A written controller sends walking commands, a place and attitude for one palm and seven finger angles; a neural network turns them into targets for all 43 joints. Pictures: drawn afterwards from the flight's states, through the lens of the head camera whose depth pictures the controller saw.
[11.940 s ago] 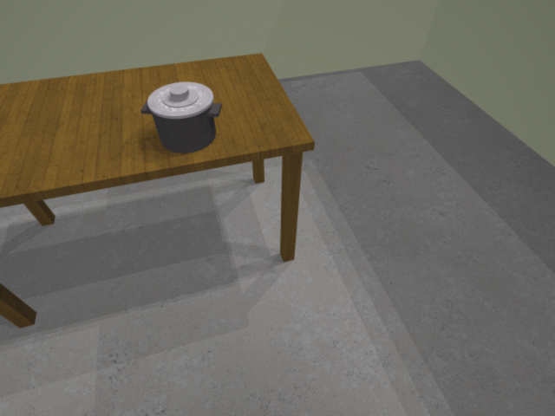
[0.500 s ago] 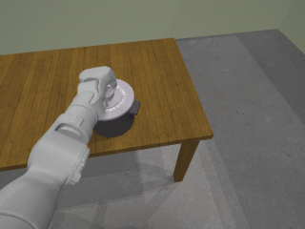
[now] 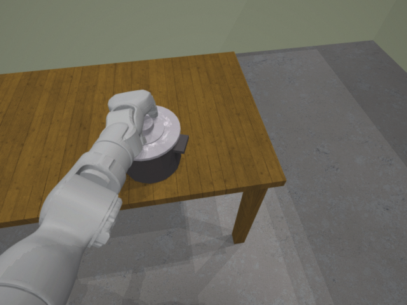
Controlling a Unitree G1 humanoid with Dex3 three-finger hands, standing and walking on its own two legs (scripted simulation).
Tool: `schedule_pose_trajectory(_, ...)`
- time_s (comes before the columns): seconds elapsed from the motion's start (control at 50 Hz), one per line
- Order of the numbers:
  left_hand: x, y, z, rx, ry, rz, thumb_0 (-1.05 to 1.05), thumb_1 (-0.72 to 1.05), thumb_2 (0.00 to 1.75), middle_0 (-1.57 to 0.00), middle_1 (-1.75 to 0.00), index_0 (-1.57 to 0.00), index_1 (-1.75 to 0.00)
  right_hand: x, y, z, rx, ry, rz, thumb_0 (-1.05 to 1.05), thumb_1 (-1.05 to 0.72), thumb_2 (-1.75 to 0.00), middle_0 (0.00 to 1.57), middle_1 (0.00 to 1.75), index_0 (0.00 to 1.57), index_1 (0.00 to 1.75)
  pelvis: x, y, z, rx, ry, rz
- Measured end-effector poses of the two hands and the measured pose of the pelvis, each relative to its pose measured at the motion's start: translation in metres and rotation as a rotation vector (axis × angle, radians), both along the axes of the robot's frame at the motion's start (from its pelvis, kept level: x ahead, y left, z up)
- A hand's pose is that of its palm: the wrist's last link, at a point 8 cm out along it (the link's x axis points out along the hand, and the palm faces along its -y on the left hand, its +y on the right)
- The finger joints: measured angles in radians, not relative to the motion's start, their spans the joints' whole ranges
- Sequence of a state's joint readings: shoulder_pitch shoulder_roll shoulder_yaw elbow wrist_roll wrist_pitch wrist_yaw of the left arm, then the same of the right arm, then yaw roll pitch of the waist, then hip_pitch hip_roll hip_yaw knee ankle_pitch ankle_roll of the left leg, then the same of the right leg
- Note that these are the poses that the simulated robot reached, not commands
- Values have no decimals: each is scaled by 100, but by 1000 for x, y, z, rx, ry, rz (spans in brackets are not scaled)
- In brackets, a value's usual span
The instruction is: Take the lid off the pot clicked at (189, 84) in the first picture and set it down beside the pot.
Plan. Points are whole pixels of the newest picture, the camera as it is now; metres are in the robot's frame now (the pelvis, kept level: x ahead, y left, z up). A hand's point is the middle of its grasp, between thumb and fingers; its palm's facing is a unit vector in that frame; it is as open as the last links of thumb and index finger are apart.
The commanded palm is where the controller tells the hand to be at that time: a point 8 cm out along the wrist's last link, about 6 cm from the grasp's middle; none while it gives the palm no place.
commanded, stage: lower the open fingers around the knob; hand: left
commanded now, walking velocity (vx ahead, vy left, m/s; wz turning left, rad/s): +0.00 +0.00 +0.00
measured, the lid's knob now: (143, 124) +0.52 +0.10 +0.03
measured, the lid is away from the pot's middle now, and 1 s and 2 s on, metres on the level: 0.00 0.00 0.00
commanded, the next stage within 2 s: close the fingers and squeeze the knob in 0.24 s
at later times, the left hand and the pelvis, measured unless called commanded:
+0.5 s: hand (139, 127) +0.48 +0.10 +0.06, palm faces -0.37 -0.09 -0.92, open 10.1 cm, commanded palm +0.50 +0.10 +0.11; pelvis +0.00 +0.00 +0.00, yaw +0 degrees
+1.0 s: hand (139, 128) +0.48 +0.11 +0.06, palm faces -0.36 -0.09 -0.93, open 8.3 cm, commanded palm +0.49 +0.11 +0.11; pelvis +0.01 +0.00 +0.00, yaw +0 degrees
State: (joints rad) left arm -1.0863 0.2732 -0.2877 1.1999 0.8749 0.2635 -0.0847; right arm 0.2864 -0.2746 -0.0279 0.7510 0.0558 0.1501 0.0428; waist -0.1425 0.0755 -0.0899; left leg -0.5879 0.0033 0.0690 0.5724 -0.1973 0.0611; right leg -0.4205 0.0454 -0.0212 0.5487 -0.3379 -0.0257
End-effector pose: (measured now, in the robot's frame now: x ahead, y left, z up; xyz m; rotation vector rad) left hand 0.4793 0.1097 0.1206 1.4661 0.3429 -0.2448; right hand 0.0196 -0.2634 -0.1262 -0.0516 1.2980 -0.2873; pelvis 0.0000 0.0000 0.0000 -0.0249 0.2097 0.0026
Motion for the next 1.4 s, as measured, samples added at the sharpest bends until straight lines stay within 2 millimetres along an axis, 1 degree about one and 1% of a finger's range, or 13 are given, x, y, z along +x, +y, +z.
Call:
schedule_pose_trajectory(0.2,1,-1,0,2,-1,15,0,-25,134,-85,-10,-83,-9,4,-2,0,-4,-4,6,0,-91,-90,20,29,20,30,-1,-1,0,1,2,3)
schedule_pose_trajectory(0.38,2,-1,0,6,7,9,0,-25,133,-84,-12,-82,-11,3,-3,0,-4,-3,1,0,-91,-90,20,29,20,30,0,-2,0,1,1,1)
schedule_pose_trajectory(0.52,3,-1,-2,5,10,11,0,-15,114,-65,-49,-65,-48,0,-4,-1,-5,12,1,0,-91,-90,20,29,20,30,0,-2,-1,1,4,3)
schedule_pose_trajectory(0.6,4,-2,-4,17,11,4,0,-9,107,-57,-65,-58,-65,-2,-4,-2,-3,18,-4,0,-91,-90,20,29,20,30,1,-2,-1,1,6,3)
schedule_pose_trajectory(0.7,4,-1,-5,0,10,2,0,-3,102,-51,-78,-55,-79,-2,-3,-1,0,20,-11,0,-91,-90,20,29,20,30,3,-2,0,1,4,-2)
schedule_pose_trajectory(0.82,4,0,-6,-19,0,1,0,3,99,-49,-87,-56,-89,3,-2,0,4,13,-10,0,-91,-90,20,29,20,30,6,-2,1,2,-2,-5)
schedule_pose_trajectory(1.04,6,0,-7,-5,-8,4,0,16,93,-53,-96,-59,-98,18,-1,1,7,-10,1,0,-91,-90,20,29,20,30,8,0,1,3,1,-4)
schedule_pose_trajectory(1.14,6,0,-6,-7,-3,-3,0,18,89,-56,-99,-59,-99,22,0,1,9,-18,2,0,-91,-90,20,29,20,30,10,0,2,4,0,-5)
schedule_pose_trajectory(1.26,6,-2,-6,2,-1,-2,1,21,82,-60,-101,-60,-99,24,0,0,12,-14,9,0,-91,-90,20,29,20,30,10,-1,1,5,-1,-1)
schedule_pose_trajectory(1.4,7,-2,-5,-2,11,7,2,23,74,-62,-99,-63,-98,21,-2,0,7,-6,10,0,-91,-90,20,29,20,30,9,-2,1,5,3,1)
